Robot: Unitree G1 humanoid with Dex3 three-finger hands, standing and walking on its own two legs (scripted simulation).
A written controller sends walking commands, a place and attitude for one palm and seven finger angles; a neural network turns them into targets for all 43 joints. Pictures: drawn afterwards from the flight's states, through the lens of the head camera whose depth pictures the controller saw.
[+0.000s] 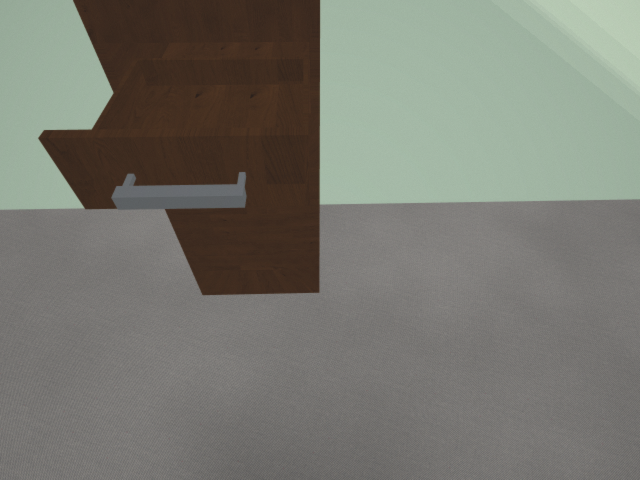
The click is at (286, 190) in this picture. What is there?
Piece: drawer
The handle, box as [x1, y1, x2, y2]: [111, 172, 246, 209]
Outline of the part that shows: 245,173 239,172 238,181 236,184 133,186 132,185 135,177 133,174 127,174 123,184 121,186 116,186 111,197 118,209 244,207 246,196 244,190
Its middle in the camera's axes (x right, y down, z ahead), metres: -0.21 -0.08 +0.60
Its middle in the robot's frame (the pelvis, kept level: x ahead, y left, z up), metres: +0.50 +0.24 +0.06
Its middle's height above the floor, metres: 0.84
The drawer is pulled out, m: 0.30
